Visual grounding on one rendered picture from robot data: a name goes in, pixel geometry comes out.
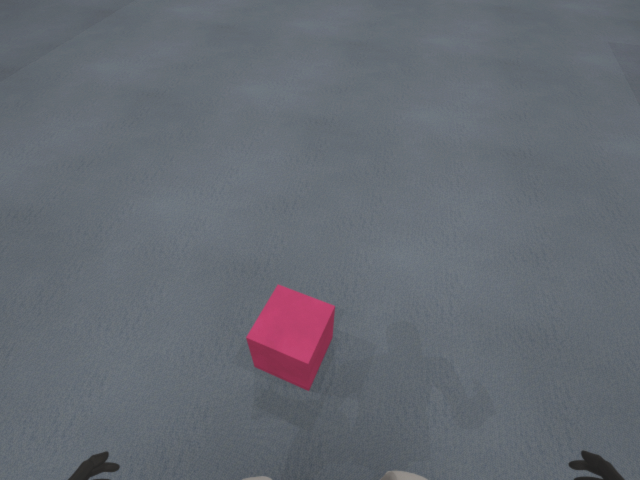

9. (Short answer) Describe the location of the robot left hand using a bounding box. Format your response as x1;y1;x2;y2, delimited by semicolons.
68;451;120;480

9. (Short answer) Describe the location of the robot right hand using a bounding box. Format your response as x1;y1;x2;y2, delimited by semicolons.
569;450;625;480

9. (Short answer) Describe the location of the carton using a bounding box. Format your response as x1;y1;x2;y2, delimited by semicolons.
246;285;335;391

